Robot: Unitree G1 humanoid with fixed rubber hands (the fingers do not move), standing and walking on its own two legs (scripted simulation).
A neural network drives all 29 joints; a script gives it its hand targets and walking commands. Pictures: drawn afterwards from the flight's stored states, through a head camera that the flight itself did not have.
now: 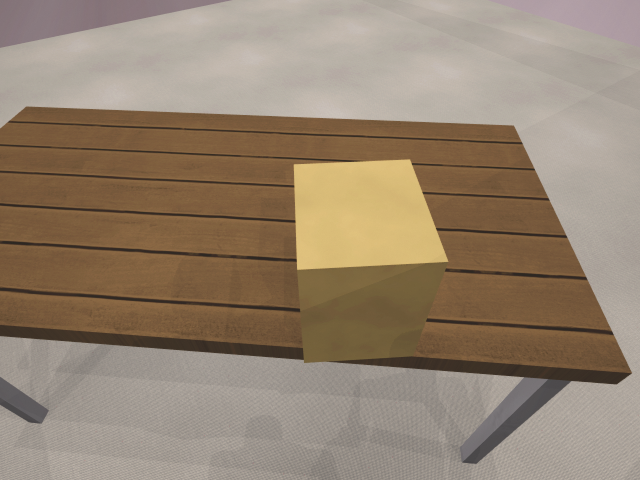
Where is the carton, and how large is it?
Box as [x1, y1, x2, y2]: [294, 159, 447, 362]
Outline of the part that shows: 409,159 294,164 297,274 304,362 409,356 413,354 445,269 447,259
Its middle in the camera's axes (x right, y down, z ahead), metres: +0.06 +0.03 +0.59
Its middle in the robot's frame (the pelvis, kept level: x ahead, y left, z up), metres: +0.44 -0.03 +0.02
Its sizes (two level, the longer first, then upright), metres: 0.196 0.171 0.232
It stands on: a table, 0.68 m high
